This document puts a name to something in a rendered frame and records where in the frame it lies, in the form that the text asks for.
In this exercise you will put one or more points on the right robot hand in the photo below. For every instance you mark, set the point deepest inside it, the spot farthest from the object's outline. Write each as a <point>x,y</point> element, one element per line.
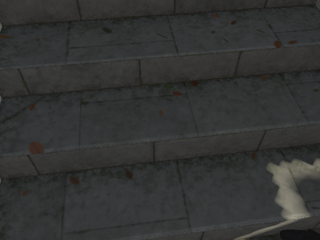
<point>292,234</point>

